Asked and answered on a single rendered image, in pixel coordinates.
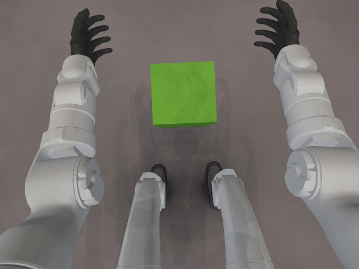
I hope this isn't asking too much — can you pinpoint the robot shin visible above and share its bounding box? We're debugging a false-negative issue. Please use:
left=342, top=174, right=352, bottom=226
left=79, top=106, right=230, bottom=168
left=212, top=169, right=244, bottom=196
left=135, top=172, right=161, bottom=190

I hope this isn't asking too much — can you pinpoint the left robot forearm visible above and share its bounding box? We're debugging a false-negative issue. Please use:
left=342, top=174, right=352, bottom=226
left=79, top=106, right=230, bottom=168
left=25, top=54, right=100, bottom=207

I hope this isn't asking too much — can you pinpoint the carton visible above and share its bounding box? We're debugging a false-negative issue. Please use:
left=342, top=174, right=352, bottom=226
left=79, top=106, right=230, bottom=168
left=150, top=61, right=217, bottom=128

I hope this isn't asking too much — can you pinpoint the left robot upper arm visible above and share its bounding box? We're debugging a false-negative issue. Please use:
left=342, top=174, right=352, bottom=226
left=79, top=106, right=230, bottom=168
left=0, top=155, right=104, bottom=269

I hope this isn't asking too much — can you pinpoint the right robot forearm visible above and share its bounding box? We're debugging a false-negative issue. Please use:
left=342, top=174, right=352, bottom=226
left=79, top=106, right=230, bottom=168
left=273, top=44, right=359, bottom=152

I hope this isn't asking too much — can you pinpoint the robot right shin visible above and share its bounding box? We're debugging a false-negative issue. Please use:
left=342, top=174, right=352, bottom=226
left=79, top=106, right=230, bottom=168
left=212, top=169, right=244, bottom=196

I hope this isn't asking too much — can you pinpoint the robot left shin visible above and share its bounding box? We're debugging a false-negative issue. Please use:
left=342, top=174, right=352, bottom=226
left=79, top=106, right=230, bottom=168
left=135, top=172, right=161, bottom=190

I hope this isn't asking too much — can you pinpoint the right robot upper arm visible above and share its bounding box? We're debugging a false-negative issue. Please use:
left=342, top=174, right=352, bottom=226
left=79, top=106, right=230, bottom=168
left=284, top=146, right=359, bottom=269

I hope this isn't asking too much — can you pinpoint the robot left hand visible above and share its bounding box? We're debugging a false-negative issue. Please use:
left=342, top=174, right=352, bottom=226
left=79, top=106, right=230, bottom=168
left=70, top=8, right=113, bottom=66

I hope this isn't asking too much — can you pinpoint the robot right hand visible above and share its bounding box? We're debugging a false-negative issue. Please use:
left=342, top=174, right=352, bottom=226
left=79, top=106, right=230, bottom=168
left=254, top=0, right=300, bottom=60

